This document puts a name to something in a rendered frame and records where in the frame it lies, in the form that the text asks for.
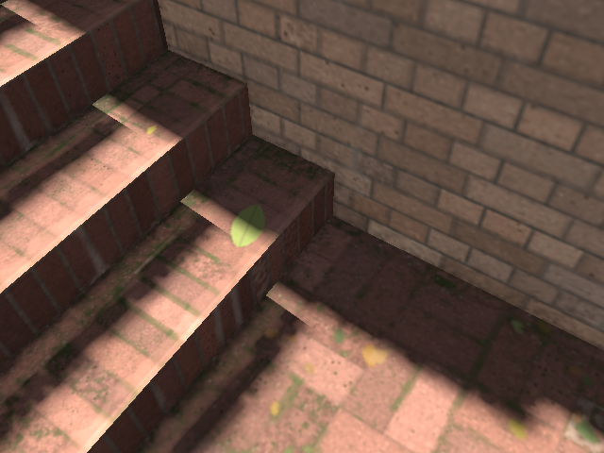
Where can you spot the stairs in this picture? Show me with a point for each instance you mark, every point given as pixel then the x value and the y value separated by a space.
pixel 141 222

